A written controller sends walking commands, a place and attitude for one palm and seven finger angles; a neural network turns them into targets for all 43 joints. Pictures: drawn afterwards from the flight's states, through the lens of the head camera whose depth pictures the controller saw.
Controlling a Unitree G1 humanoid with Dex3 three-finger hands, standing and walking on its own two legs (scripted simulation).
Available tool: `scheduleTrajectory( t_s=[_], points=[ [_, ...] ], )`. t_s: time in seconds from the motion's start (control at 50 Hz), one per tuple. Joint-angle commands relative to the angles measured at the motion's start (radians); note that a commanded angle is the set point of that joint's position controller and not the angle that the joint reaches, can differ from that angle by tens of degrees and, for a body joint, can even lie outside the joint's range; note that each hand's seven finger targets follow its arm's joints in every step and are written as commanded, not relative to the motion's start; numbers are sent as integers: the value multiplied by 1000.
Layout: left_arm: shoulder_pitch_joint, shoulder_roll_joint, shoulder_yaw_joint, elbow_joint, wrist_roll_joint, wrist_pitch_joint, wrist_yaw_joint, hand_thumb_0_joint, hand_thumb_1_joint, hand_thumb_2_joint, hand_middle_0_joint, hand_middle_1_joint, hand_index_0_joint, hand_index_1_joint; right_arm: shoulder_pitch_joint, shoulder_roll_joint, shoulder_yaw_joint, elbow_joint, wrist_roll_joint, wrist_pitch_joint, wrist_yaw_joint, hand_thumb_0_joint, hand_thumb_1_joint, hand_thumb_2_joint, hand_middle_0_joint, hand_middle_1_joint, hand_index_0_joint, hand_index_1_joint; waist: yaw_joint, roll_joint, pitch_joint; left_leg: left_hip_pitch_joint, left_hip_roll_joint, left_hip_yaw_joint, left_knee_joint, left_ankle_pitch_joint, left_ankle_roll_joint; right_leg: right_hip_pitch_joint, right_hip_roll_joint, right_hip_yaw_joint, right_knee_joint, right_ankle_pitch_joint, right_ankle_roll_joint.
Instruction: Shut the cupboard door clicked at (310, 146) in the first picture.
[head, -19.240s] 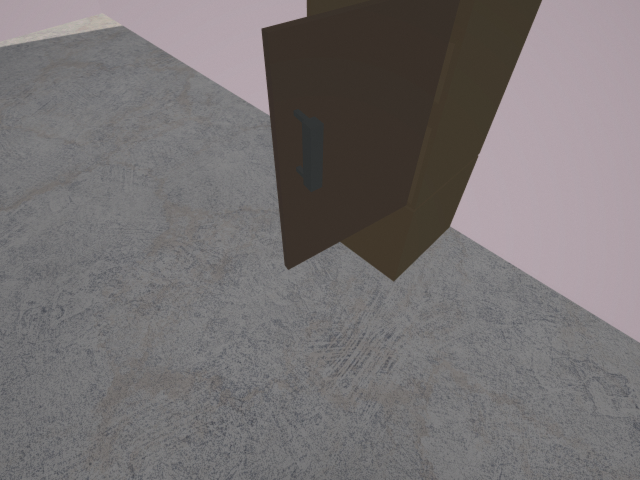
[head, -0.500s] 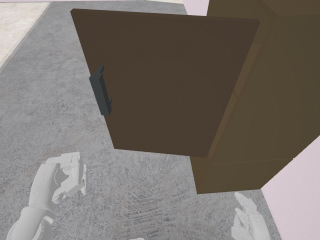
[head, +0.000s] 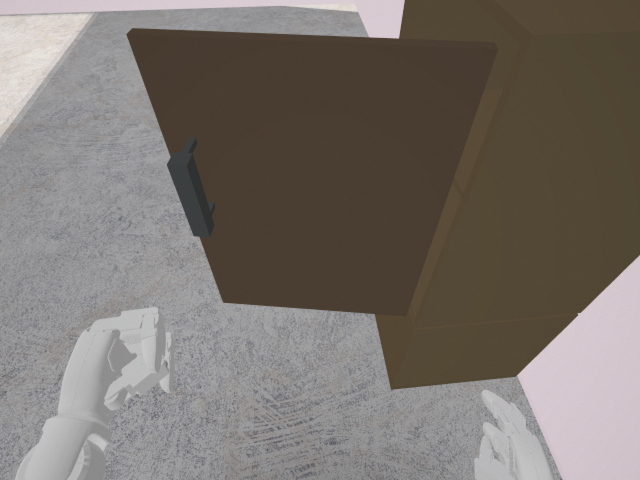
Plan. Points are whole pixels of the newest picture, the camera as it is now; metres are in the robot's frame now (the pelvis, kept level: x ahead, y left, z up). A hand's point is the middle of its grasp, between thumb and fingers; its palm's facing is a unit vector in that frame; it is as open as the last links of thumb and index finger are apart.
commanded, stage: bring the fist close to the handle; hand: left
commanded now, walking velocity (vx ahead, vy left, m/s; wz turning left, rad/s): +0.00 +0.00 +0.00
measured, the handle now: (197, 188) +0.50 +0.22 +0.08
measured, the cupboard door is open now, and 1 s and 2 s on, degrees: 79 79 76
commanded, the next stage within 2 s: push the door shut along its arc in 1.42 s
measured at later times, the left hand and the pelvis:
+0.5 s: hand (180, 294) +0.31 +0.19 +0.09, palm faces +0.00 -1.00 -0.06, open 3.1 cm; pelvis +0.00 -0.01 +0.00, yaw +0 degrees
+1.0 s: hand (198, 234) +0.40 +0.19 +0.09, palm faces +0.00 -1.00 -0.03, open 3.1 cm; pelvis +0.00 +0.00 +0.01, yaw -1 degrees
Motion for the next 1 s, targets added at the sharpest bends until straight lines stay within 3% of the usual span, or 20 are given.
scheduleTrajectory(
  t_s=[0.0,0.08,0.14,0.16,0.18,0.26,0.28,0.3,0.34,0.48,0.52,0.58,0.62,0.64,0.7,0.74,0.76,0.84,0.9,0.98],
  points=[
    [-90,119,80,-205,-22,-70,1,0,900,900,-1300,-1500,-1300,-1500,-73,-126,-58,-153,5,-61,-8,0,-900,-900,200,300,200,300,-8,-14,-130,63,18,-55,-164,197,-24,89,5,20,-124,153,-1],
    [-251,136,76,-155,-14,-77,6,0,900,900,-1300,-1500,-1300,-1500,-72,-131,-52,-125,4,-62,-18,0,-900,-900,200,300,200,300,-35,-12,-103,49,16,-55,-155,157,-18,58,1,34,-135,113,2],
    [-312,198,134,-89,-18,-74,-2,0,900,900,-1300,-1500,-1300,-1500,-74,-137,-54,-108,6,-57,-24,0,-900,-900,200,300,200,300,-23,-19,-129,38,13,-47,-151,149,-16,88,-4,53,-148,92,2],
    [-348,162,96,-70,-18,-68,-12,0,900,900,-1300,-1500,-1300,-1500,-80,-131,-49,-107,9,-56,-23,0,-900,-900,200,300,200,300,-32,5,-133,46,10,-42,-154,149,-15,88,-8,55,-153,95,4],
    [-391,194,123,-43,-22,-66,-16,0,900,900,-1300,-1500,-1300,-1500,-77,-136,-51,-98,10,-55,-26,0,-900,-900,200,300,200,300,-30,-9,-144,48,12,-46,-155,157,-16,95,-8,56,-152,104,4],
    [-440,183,112,38,-30,-42,-38,0,900,900,-1300,-1500,-1300,-1500,-73,-135,-50,-93,12,-51,-27,0,-900,-900,200,300,200,300,-24,-17,-173,59,10,-37,-158,204,-14,132,-12,62,-157,165,5],
    [-481,208,132,58,-30,-41,-38,0,900,900,-1300,-1500,-1300,-1500,-70,-140,-52,-87,12,-48,-28,0,-900,-900,200,300,200,300,-25,-16,-171,58,11,-37,-158,216,-16,132,-13,63,-155,181,6],
    [-508,184,106,82,-28,-37,-42,0,900,900,-1300,-1500,-1300,-1500,-71,-137,-49,-85,13,-47,-27,0,-900,-900,200,300,200,300,-28,-4,-159,61,10,-35,-163,213,-16,124,-14,61,-158,182,6],
    [-508,240,167,134,-31,-33,-36,0,900,900,-1300,-1500,-1300,-1500,-64,-145,-53,-81,10,-40,-26,0,-900,-900,200,300,200,300,-11,-50,-165,41,11,-34,-164,220,-15,154,-15,72,-165,186,6],
    [-622,249,182,208,-27,-61,-44,0,900,900,-1300,-1500,-1300,-1500,-54,-145,-61,-73,11,-20,-14,0,-900,-900,200,300,200,300,-8,-23,-229,62,7,-14,-165,290,-17,196,-23,81,-149,294,9],
    [-661,242,165,212,-22,-73,-48,0,900,900,-1300,-1500,-1300,-1500,-50,-145,-64,-68,12,-16,-12,0,-900,-900,200,300,200,300,-18,7,-232,84,10,-14,-166,302,-18,176,-19,72,-143,303,5],
    [-758,245,155,280,-15,-72,-47,0,900,900,-1300,-1500,-1300,-1500,-32,-153,-66,-46,13,-5,-15,0,-900,-900,200,300,200,300,-44,-27,-208,73,14,-17,-162,282,-16,145,-17,74,-150,285,10],
    [-828,241,145,306,-12,-76,-47,0,900,900,-1300,-1500,-1300,-1500,-29,-154,-67,-39,13,1,-15,0,-900,-900,200,300,200,300,-48,-20,-223,86,13,-22,-167,267,-16,135,-16,70,-148,263,6],
    [-831,273,171,311,-8,-80,-41,0,900,900,-1300,-1500,-1300,-1500,-25,-157,-72,-37,13,6,-17,0,-900,-900,200,300,200,300,-42,-34,-235,86,17,-22,-164,275,-14,150,-16,76,-152,264,6],
    [-895,250,144,345,5,-86,-33,0,900,900,-1300,-1500,-1300,-1500,-15,-153,-70,-30,10,17,-13,0,-900,-900,200,300,200,300,-43,18,-268,124,18,-29,-170,319,-20,137,-13,60,-133,299,-1],
    [-930,295,177,405,14,-86,-23,0,900,900,-1300,-1500,-1300,-1500,0,-162,-70,-17,7,32,-14,0,-900,-900,200,300,200,300,-47,-33,-261,101,22,-30,-167,311,-17,143,-12,65,-138,296,2],
    [-939,279,168,436,16,-84,-22,0,900,900,-1300,-1500,-1300,-1500,0,-158,-69,-18,8,39,-13,0,-900,-900,200,300,200,300,-50,-32,-254,92,20,-25,-169,302,-17,141,-12,68,-141,294,3],
    [-1026,324,202,510,29,-92,-18,0,900,900,-1300,-1500,-1300,-1500,15,-162,-70,-14,6,62,-10,0,-900,-900,200,300,200,300,-44,-1,-275,94,21,-27,-169,307,-19,141,-11,68,-136,295,-3],
    [-1088,286,166,543,36,-103,-23,0,900,900,-1300,-1500,-1300,-1500,32,-157,-73,-12,6,75,-3,0,-900,-900,200,300,200,300,-57,22,-313,130,24,-28,-161,364,-23,128,-7,63,-124,341,-5],
    [-1163,305,176,630,44,-112,-24,0,900,900,-1300,-1500,-1300,-1500,60,-166,-77,5,5,98,0,0,-900,-900,200,300,200,300,-71,-4,-307,121,28,-34,-157,364,-25,99,-2,58,-123,334,-4]
  ],
)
